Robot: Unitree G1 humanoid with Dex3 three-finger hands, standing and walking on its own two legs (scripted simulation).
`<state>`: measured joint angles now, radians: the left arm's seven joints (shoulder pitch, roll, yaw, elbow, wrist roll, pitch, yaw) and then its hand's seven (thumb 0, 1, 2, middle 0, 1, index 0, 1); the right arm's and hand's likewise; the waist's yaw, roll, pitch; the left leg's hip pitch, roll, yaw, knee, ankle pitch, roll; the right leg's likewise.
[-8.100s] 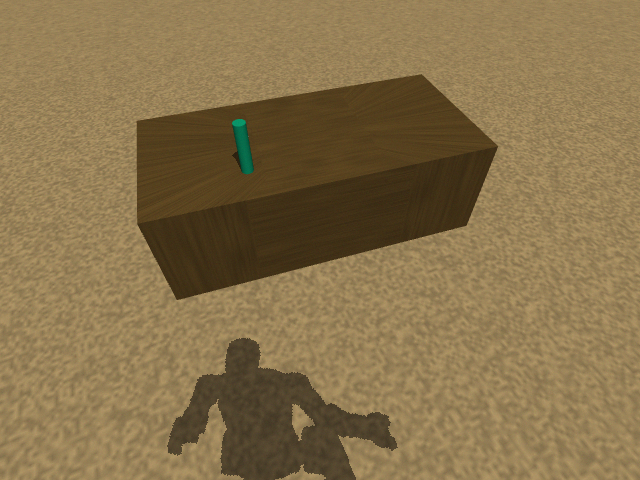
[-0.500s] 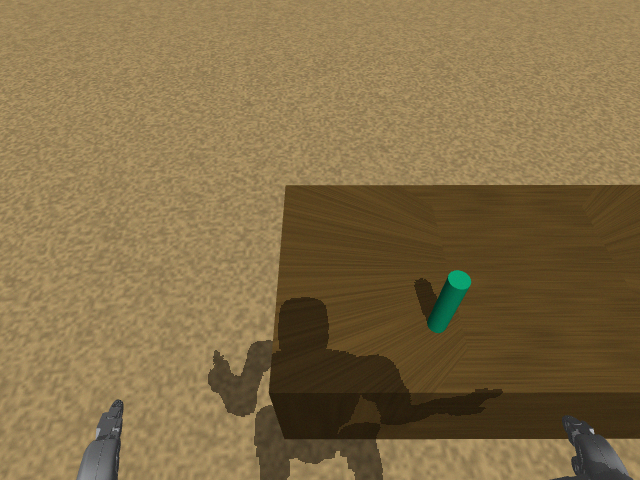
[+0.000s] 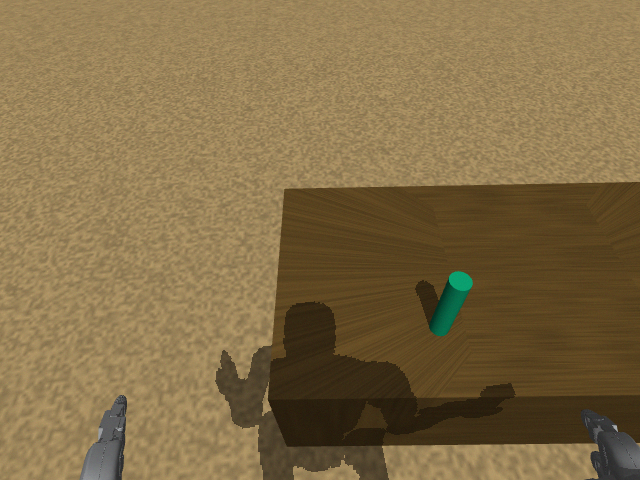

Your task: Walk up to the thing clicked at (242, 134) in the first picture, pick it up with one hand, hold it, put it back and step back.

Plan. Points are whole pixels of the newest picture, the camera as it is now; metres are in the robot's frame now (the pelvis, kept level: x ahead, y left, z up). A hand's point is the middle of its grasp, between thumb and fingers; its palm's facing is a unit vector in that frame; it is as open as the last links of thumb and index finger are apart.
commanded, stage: go down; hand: right
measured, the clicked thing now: (448, 306) +0.46 -0.23 -0.22
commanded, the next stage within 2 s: approach in 1.74 s
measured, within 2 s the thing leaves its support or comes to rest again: neither
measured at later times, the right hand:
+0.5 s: hand (616, 410) +0.21 -0.34 -0.03, palm faces +0.22 +0.93 -0.28, open 17.4 cm
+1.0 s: hand (639, 331) +0.29 -0.38 +0.01, palm faces +0.24 +0.96 -0.15, open 17.3 cm
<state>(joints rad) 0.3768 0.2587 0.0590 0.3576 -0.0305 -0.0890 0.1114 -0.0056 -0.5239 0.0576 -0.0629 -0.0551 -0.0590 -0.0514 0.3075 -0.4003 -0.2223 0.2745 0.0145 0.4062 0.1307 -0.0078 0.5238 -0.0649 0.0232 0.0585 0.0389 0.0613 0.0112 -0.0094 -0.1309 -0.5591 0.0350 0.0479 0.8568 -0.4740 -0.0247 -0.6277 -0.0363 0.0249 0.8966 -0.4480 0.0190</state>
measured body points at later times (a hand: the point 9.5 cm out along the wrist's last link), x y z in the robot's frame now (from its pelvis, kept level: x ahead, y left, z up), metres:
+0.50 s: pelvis -0.02 +0.00 -0.01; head +0.01 -0.02 +0.44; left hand +0.13 +0.27 -0.04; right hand +0.20 -0.38 -0.01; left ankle -0.03 +0.13 -0.69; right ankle +0.00 -0.13 -0.69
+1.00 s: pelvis -0.03 +0.00 +0.00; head +0.05 -0.03 +0.44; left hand +0.12 +0.28 -0.05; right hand +0.28 -0.43 +0.03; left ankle -0.03 +0.13 -0.69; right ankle +0.00 -0.13 -0.69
